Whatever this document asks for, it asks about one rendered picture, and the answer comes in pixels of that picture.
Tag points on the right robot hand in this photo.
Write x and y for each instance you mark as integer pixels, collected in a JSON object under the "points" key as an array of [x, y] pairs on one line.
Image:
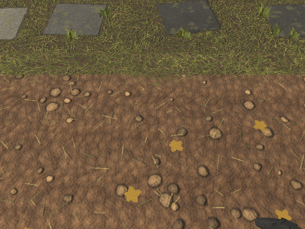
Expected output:
{"points": [[273, 223]]}

